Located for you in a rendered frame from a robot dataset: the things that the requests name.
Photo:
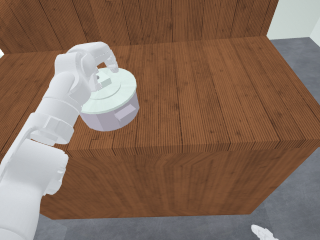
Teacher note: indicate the knob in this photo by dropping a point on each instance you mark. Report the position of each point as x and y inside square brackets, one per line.
[104, 79]

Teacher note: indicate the robot left forearm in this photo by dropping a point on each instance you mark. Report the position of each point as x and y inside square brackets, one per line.
[54, 118]

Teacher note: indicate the left robot hand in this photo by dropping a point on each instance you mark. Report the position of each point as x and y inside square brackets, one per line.
[101, 52]

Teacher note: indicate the left robot upper arm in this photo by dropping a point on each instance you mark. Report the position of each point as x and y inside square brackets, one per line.
[35, 170]

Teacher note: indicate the right robot hand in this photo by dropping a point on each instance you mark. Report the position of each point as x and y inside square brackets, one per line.
[263, 234]

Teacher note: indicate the pot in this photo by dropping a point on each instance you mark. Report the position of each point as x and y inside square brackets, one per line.
[114, 119]

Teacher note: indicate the table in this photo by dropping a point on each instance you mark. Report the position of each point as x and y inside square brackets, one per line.
[223, 119]

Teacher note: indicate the lid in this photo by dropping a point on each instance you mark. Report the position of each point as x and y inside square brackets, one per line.
[113, 96]

